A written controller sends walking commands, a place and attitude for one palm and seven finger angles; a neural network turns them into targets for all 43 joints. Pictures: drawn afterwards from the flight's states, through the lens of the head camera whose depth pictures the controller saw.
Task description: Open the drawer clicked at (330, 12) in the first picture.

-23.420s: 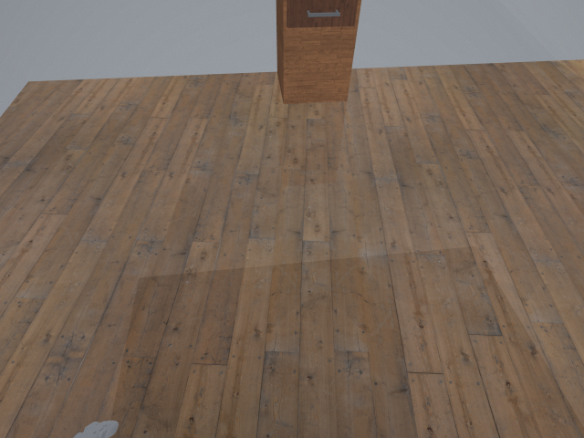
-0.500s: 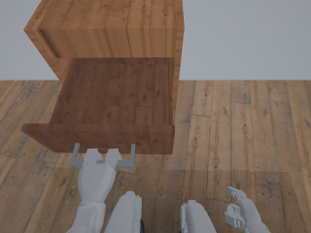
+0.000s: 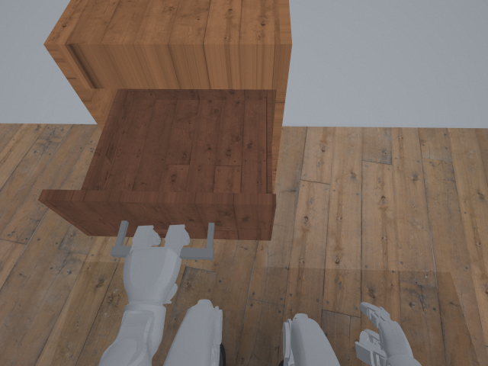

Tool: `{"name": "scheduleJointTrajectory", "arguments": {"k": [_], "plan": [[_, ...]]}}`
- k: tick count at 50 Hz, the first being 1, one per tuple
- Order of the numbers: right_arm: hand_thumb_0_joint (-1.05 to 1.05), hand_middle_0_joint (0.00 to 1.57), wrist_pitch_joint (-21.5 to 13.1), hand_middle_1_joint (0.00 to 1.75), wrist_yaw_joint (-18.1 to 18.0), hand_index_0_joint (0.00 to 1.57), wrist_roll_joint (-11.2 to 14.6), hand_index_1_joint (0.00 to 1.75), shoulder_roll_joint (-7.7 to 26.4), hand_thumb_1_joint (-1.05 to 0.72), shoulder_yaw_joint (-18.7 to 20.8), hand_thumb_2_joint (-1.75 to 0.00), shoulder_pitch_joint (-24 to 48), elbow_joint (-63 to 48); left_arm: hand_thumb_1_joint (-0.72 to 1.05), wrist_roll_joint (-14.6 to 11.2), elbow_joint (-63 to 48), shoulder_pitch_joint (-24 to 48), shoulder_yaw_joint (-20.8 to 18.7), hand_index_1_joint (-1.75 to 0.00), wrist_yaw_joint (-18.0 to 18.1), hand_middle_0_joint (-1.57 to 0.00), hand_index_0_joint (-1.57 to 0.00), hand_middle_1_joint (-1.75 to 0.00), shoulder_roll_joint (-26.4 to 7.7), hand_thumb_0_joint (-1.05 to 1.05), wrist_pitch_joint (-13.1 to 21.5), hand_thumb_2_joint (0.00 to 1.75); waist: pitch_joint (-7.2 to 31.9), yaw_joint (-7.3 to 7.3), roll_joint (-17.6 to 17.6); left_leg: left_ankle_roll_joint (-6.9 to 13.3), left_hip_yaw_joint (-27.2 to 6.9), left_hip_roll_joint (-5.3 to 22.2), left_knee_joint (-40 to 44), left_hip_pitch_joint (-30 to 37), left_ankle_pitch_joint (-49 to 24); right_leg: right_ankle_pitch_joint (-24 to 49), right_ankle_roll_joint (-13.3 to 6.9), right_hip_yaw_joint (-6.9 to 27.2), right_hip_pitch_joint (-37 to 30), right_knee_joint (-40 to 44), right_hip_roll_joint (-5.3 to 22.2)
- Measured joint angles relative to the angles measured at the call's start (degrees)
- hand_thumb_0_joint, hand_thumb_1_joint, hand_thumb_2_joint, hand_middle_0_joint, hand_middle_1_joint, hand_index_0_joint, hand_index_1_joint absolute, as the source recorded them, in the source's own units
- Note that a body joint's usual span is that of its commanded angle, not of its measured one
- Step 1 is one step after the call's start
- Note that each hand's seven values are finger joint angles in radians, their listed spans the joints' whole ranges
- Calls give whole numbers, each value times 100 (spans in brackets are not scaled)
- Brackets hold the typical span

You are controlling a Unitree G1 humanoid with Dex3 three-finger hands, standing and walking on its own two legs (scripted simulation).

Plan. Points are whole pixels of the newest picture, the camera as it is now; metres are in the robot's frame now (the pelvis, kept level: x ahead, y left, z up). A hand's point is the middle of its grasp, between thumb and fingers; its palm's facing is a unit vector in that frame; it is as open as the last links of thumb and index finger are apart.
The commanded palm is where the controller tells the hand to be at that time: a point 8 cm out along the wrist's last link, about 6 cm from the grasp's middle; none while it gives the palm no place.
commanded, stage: open the thumb to release the handle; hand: left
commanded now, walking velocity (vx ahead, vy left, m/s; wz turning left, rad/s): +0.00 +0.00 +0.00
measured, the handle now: (164, 241) +0.33 +0.17 -0.05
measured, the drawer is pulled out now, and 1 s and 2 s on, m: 0.26 0.26 0.26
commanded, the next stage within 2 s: lift the hand off the handle in 0.10 s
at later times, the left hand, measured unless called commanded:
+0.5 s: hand (162, 273) +0.28 +0.17 -0.08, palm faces -0.04 -0.10 -0.99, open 13.8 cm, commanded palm +0.26 +0.16 -0.03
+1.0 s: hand (157, 265) +0.28 +0.17 -0.04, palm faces -0.02 -0.12 -0.99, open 13.8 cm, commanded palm +0.25 +0.16 +0.01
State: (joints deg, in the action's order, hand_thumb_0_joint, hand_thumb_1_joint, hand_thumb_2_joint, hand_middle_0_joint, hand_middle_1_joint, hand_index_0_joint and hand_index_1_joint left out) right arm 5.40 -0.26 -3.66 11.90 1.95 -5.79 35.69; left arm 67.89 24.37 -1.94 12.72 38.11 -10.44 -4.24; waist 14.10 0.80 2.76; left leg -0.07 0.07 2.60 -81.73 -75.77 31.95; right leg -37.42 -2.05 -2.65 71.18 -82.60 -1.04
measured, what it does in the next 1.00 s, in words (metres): stands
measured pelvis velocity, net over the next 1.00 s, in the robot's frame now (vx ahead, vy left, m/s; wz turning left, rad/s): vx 0.00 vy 0.01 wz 0.00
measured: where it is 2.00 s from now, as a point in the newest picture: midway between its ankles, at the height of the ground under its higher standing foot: outside the picture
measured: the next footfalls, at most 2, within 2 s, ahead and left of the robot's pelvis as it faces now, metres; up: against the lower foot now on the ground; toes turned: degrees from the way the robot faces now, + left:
none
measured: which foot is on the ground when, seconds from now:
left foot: down 0.00-1.00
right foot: down 0.00-1.00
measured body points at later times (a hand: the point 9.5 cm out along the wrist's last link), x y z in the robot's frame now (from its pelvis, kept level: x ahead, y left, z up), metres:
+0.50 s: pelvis -0.01 +0.01 +0.00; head +0.10 +0.00 +0.44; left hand +0.27 +0.17 -0.02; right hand +0.17 -0.22 -0.13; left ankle +0.05 +0.12 -0.58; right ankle +0.01 -0.10 -0.58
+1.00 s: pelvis +0.00 +0.01 +0.03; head +0.09 +0.00 +0.47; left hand +0.28 +0.17 +0.01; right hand +0.17 -0.22 -0.10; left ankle +0.05 +0.12 -0.58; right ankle +0.01 -0.10 -0.58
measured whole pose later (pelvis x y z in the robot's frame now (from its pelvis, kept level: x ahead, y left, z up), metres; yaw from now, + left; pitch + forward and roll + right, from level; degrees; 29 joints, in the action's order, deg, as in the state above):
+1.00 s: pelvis +0.00 +0.01 +0.03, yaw +0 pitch +23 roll -2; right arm 6.6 -0.2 -3.2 11.6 2.0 -7.0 35.5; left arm 66.0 23.9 -1.8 14.6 37.3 -10.4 -6.3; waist 13.3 0.3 3.2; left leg 0.9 0.3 2.2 -75.3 -68.2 30.0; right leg -34.6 -1.0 -2.4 63.2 -74.9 -1.0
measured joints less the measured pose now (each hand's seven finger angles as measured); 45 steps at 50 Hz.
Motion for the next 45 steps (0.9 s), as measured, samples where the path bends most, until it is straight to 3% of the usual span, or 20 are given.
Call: {"name": "scheduleJointTrajectory", "arguments": {"k": [6, 13, 28, 45], "plan": [[1, 20, 8, 30, 11, 20, -13, 30, 27, -91, 26, -90, -29, 33, -27, 25, 22, 5, -4, -123, 60, -29, -33, -123, -3, 0, 50, 40, 6, -15, 10, 24, 3, 4, -48, -37, 2, 12, 21, 6, 27, -26, -4], [1, 20, 37, 30, 21, 20, -2, 30, 11, -91, 41, -90, -11, 34, -43, -24, -37, 0, 54, -121, 47, -29, -32, -121, 40, -1, -48, 32, -17, -7, 24, 54, 17, -7, -47, -36, -18, 40, 49, 20, 21, -13, 6], [1, 20, -16, 30, -9, 20, -4, 30, -49, -90, 10, -90, 31, 89, -49, -44, 309, 336, 92, -120, 21, -31, -32, -121, 10, -1, -46, 30, -17, -13, 4, 76, -21, -32, 39, -9, -79, 108, 74, -15, -43, 117, 20], [1, 20, 71, 30, -27, 20, 36, 30, -39, -90, 4, -90, -97, 36, -49, -150, 29, 87, 183, -120, -47, -32, -32, -120, -38, -1, -157, 30, -81, -48, 37, 92, -3, -43, 489, 549, -170, 238, 101, 6, -604, 607, 17]]}}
